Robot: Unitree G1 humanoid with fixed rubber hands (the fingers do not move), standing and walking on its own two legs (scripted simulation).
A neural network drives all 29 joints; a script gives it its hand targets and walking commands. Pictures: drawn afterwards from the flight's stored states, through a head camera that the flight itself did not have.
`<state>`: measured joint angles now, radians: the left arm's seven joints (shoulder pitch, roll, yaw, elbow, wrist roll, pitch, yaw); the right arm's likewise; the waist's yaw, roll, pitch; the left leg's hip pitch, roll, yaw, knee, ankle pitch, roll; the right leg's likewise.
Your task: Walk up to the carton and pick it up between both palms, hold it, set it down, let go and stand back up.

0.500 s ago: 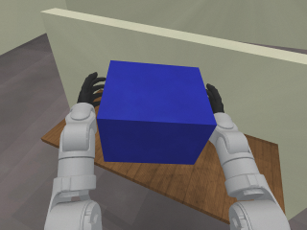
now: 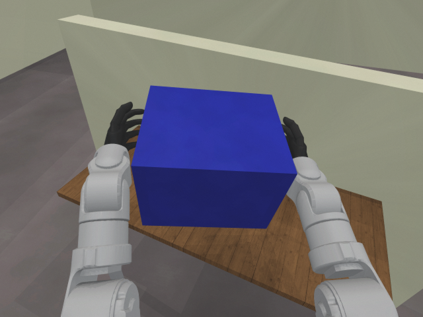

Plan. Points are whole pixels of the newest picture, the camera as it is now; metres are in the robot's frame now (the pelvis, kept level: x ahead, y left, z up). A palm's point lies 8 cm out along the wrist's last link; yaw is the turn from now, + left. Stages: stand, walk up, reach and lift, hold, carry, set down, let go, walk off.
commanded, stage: hold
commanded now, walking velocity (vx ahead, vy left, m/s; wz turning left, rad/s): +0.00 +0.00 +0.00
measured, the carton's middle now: (209, 158) +0.36 +0.00 +0.17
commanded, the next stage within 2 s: none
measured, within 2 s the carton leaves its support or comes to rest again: neither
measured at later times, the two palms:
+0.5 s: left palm (120, 144) +0.36 +0.16 +0.19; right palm (295, 156) +0.36 -0.16 +0.17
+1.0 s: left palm (118, 147) +0.36 +0.16 +0.19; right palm (294, 159) +0.36 -0.16 +0.17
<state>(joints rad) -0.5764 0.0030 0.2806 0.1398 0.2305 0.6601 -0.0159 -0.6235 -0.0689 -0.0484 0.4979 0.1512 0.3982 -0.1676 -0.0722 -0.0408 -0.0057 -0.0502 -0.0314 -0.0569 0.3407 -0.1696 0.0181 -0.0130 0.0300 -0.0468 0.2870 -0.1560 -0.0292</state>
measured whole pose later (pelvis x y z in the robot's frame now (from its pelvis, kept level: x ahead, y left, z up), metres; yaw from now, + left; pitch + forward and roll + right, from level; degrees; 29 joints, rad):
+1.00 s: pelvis +0.00 +0.00 +0.00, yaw +0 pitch -7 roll -1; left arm -0.54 0.00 0.26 0.09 0.22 0.66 -0.01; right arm -0.59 -0.08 -0.02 0.44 0.17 0.39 -0.18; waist -0.07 -0.03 0.00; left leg -0.05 -0.03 -0.05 0.34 -0.18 0.02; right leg -0.01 0.03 -0.05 0.28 -0.16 -0.03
